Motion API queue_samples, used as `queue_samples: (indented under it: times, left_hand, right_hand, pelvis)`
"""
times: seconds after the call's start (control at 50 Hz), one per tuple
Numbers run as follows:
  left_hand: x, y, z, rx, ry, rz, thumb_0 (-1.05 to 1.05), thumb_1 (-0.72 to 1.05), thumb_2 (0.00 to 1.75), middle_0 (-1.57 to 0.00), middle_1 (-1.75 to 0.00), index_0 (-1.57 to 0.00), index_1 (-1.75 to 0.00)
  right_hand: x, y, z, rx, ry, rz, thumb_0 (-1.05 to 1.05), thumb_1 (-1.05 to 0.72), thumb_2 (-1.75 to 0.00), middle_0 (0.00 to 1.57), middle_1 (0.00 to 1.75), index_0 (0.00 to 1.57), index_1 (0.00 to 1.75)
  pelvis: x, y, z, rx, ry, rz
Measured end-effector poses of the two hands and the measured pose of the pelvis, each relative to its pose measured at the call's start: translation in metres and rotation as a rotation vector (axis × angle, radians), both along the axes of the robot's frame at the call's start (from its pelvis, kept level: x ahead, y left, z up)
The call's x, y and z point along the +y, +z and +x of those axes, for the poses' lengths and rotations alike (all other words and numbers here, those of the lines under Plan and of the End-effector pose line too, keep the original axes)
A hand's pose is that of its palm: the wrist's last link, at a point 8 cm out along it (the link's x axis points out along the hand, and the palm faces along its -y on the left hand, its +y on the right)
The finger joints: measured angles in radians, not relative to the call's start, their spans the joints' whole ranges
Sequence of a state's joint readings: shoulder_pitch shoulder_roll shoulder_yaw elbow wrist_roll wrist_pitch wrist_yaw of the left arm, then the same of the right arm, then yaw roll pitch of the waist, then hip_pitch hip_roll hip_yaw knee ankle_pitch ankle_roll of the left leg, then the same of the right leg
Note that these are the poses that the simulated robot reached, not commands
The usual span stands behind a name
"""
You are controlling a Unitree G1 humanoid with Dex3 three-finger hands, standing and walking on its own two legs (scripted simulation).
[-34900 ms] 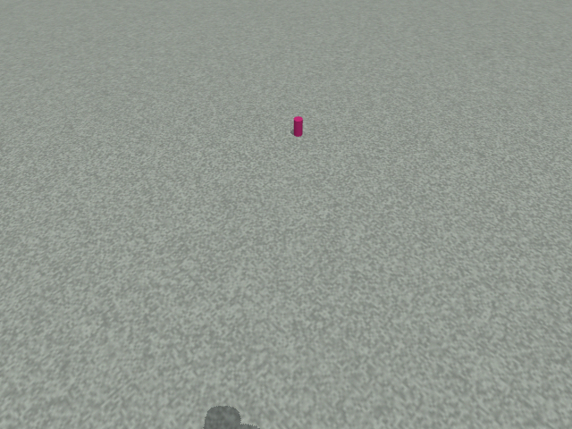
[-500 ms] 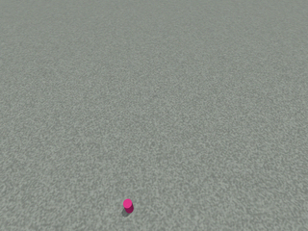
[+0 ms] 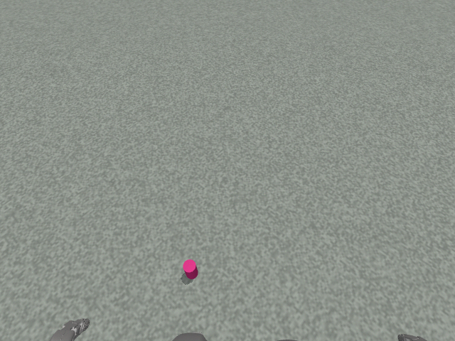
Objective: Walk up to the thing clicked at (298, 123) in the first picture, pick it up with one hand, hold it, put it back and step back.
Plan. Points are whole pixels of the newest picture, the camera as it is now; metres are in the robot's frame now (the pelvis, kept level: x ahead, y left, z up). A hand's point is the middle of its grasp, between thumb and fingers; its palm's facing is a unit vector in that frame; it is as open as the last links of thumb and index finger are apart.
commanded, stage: step back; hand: left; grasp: from above
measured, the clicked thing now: (190, 269) +0.43 +0.17 -0.71
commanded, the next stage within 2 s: none
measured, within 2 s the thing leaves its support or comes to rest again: neither
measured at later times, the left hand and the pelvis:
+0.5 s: hand out of the picture +0.01 +0.26 -0.15, palm faces -0.11 -0.92 -0.38, open 7.4 cm; pelvis -0.11 +0.00 -0.01, yaw -5 degrees
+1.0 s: hand out of the picture -0.12 +0.30 -0.15, palm faces -0.01 -0.94 -0.35, open 7.4 cm; pelvis -0.25 +0.03 +0.00, yaw -2 degrees
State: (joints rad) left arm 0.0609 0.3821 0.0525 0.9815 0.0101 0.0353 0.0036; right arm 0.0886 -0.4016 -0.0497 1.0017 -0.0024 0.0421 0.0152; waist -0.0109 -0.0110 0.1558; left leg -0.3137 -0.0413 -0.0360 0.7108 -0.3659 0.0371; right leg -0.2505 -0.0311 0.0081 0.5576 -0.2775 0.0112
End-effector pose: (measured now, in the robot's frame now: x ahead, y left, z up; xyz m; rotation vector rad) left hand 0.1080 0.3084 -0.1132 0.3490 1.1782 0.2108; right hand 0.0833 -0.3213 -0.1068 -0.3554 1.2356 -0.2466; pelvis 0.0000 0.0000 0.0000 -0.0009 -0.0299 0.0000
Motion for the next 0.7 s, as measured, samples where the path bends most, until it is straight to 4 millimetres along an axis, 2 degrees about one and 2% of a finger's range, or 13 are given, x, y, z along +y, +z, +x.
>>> queue_samples:
  times: [0.1, 0.2, 0.34, 0.46, 0.56, 0.7]
  left_hand:
    - [0.019, -0.011, 0.013, -0.053, -0.015, -0.001, 0.00, 0.90, 0.90, -0.20, -0.30, -0.21, -0.30]
    - [0.017, -0.009, 0.003, -0.044, -0.048, -0.013, 0.00, 0.90, 0.90, -0.20, -0.30, -0.21, -0.30]
    - [0.009, -0.010, -0.037, 0.010, -0.094, -0.011, 0.00, 0.90, 0.90, -0.20, -0.30, -0.21, -0.30]
    - [-0.003, -0.008, -0.079, 0.006, -0.103, 0.014, 0.00, 0.90, 0.90, -0.20, -0.30, -0.21, -0.30]
    - [-0.011, 0.008, -0.121, 0.006, -0.076, 0.011, 0.00, 0.90, 0.90, -0.20, -0.30, -0.21, -0.30]
    - [-0.003, 0.018, -0.145, -0.078, -0.054, 0.020, 0.00, 0.90, 0.90, -0.20, -0.30, -0.21, -0.30]
  right_hand:
    - [0.013, 0.002, -0.029, 0.032, 0.015, -0.040, 0.00, -0.91, -0.90, 0.20, 0.30, 0.20, 0.30]
    - [0.027, 0.009, -0.053, 0.033, 0.001, -0.040, 0.01, -0.91, -0.90, 0.20, 0.30, 0.20, 0.30]
    - [0.032, 0.002, -0.075, -0.050, -0.018, -0.016, 0.01, -0.91, -0.90, 0.20, 0.30, 0.20, 0.30]
    - [0.016, -0.017, -0.105, -0.077, -0.026, 0.017, 0.00, -0.90, -0.90, 0.20, 0.30, 0.20, 0.30]
    - [0.009, -0.014, -0.133, -0.049, -0.044, 0.032, 0.01, -0.91, -0.90, 0.20, 0.30, 0.20, 0.30]
    - [0.008, -0.009, -0.180, 0.015, -0.001, -0.003, 0.01, -0.91, -0.90, 0.20, 0.30, 0.20, 0.30]
  pelvis:
    - [0.016, -0.008, -0.016, 0.001, 0.000, -0.003]
    - [0.021, 0.000, -0.034, 0.007, -0.020, -0.015]
    - [0.020, -0.003, -0.063, -0.003, -0.067, -0.012]
    - [0.007, -0.014, -0.095, -0.017, -0.093, -0.015]
    - [0.002, -0.004, -0.118, -0.020, -0.083, 0.014]
    - [0.009, -0.001, -0.154, 0.000, -0.039, 0.013]
